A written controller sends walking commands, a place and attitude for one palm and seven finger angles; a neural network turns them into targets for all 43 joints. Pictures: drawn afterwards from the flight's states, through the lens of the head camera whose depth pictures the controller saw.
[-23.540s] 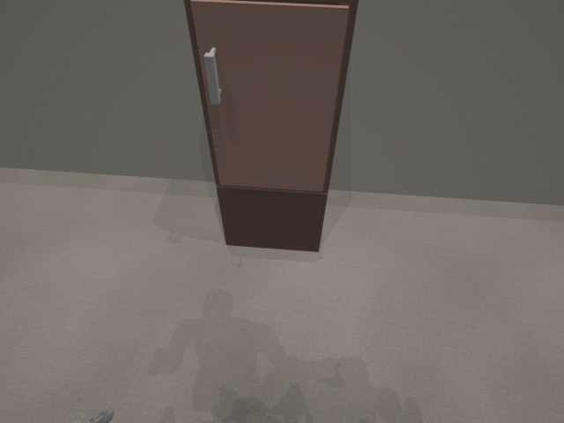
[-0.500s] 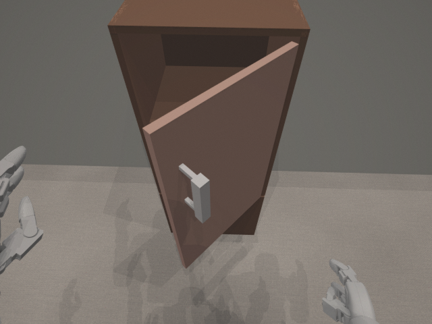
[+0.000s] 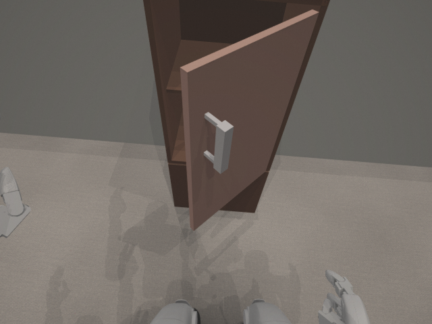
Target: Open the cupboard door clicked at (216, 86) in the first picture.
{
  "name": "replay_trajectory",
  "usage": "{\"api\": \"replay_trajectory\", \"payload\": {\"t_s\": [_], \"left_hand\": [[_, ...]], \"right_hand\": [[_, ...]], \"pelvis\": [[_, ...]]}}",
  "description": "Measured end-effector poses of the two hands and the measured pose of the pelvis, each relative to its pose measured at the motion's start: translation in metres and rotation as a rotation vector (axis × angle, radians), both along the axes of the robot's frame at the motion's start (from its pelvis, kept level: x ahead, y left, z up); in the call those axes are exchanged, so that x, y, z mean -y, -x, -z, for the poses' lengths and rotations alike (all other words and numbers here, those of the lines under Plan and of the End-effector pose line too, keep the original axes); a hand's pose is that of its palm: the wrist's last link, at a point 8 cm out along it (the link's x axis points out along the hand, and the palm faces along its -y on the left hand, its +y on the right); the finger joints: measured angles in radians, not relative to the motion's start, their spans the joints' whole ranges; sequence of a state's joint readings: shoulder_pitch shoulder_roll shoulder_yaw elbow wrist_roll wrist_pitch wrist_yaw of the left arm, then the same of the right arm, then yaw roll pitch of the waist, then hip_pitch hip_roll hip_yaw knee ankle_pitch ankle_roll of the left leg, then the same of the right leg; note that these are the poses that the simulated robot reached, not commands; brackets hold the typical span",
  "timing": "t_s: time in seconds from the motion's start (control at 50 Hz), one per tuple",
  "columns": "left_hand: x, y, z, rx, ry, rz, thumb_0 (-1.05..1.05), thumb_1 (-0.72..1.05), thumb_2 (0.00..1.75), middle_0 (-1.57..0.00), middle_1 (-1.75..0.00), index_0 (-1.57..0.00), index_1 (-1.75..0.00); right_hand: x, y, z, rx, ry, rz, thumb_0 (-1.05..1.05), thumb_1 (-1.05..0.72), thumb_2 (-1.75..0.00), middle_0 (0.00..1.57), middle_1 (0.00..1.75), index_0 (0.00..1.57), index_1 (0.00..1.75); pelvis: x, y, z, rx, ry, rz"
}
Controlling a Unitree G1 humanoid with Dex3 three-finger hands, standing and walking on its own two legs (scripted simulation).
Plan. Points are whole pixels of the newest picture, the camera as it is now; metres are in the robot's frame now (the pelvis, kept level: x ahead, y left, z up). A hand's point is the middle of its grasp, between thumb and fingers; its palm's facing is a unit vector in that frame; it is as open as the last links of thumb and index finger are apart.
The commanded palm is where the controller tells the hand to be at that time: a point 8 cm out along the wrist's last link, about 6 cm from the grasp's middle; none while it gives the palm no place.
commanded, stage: step back with the hand held close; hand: left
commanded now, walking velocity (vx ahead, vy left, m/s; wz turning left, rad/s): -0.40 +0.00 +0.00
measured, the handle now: (215, 143) +0.44 +0.03 +0.07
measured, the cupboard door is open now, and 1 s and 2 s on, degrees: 47 47 47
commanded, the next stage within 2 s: stop stepping back and stand still in 0.18 s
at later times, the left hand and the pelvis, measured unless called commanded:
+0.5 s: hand (7, 275) +0.14 +0.23 +0.19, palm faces +0.27 -0.84 -0.48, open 7.4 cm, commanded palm +0.07 +0.28 +0.20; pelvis -0.10 +0.00 +0.02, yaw -6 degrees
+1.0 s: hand out of the picture +0.05 +0.22 +0.19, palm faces +0.38 -0.82 -0.42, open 7.4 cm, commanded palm -0.01 +0.27 +0.20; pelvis -0.17 -0.02 +0.03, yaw -4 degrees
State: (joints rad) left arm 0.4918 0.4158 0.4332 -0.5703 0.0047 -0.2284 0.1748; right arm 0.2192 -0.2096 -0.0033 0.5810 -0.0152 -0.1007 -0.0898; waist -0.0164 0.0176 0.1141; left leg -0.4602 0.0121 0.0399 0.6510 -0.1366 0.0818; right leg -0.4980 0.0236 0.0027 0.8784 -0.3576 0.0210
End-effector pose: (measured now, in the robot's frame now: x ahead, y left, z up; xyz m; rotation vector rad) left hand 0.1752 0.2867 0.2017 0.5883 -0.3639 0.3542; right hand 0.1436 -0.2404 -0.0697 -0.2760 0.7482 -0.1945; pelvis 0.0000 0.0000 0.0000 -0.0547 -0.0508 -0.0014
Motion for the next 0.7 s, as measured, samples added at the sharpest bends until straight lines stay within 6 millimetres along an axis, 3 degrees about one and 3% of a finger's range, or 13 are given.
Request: {"api": "replay_trajectory", "payload": {"t_s": [0.08, 0.14, 0.28, 0.4, 0.5, 0.6, 0.7], "left_hand": [[-0.009, 0.019, -0.017, 0.039, -0.032, -0.030, 0.01, 0.89, 0.90, -0.21, -0.30, -0.21, -0.30], [-0.011, 0.034, -0.017, 0.015, -0.004, -0.059, 0.01, 0.89, 0.90, -0.21, -0.30, -0.21, -0.30], [0.022, 0.052, 0.004, -0.083, 0.071, 0.038, 0.01, 0.89, 0.90, -0.20, -0.30, -0.21, -0.30], [0.021, 0.057, -0.001, -0.095, 0.047, 0.121, 0.01, 0.89, 0.90, -0.21, -0.30, -0.21, -0.30], [0.016, 0.067, -0.006, -0.076, 0.021, 0.142, 0.01, 0.89, 0.90, -0.21, -0.30, -0.21, -0.30], [0.015, 0.101, -0.013, -0.113, -0.006, 0.111, 0.01, 0.89, 0.90, -0.21, -0.30, -0.21, -0.30], [0.018, 0.142, -0.012, -0.162, -0.024, 0.030, 0.01, 0.89, 0.90, -0.21, -0.30, -0.21, -0.30]], "right_hand": [[-0.010, 0.019, -0.002, -0.013, -0.049, 0.007, 0.02, -0.91, -0.90, 0.20, 0.30, 0.20, 0.30], [-0.013, 0.028, -0.006, 0.001, -0.078, -0.003, 0.02, -0.91, -0.90, 0.20, 0.30, 0.20, 0.30], [-0.003, 0.048, -0.001, -0.002, -0.079, -0.037, 0.01, -0.91, -0.90, 0.21, 0.30, 0.20, 0.30], [0.011, 0.073, -0.026, 0.031, -0.001, 0.035, 0.02, -0.91, -0.90, 0.21, 0.30, 0.20, 0.30], [0.016, 0.098, -0.037, 0.099, 0.011, 0.066, 0.02, -0.91, -0.90, 0.20, 0.30, 0.20, 0.30], [0.014, 0.134, -0.038, 0.100, -0.018, 0.074, 0.01, -0.91, -0.90, 0.20, 0.30, 0.20, 0.30], [0.016, 0.164, -0.020, 0.048, -0.062, 0.068, 0.01, -0.91, -0.90, 0.20, 0.30, 0.20, 0.30]], "pelvis": [[0.004, 0.013, -0.007, -0.023, 0.011, 0.002], [0.007, 0.024, -0.012, -0.059, 0.009, 0.024], [0.013, 0.065, -0.012, -0.090, -0.036, 0.087], [0.008, 0.075, -0.018, -0.082, -0.047, 0.106], [0.002, 0.099, -0.019, -0.045, -0.058, 0.100], [0.006, 0.120, -0.024, -0.027, -0.051, 0.095], [0.015, 0.139, -0.024, -0.032, -0.067, 0.084]]}}
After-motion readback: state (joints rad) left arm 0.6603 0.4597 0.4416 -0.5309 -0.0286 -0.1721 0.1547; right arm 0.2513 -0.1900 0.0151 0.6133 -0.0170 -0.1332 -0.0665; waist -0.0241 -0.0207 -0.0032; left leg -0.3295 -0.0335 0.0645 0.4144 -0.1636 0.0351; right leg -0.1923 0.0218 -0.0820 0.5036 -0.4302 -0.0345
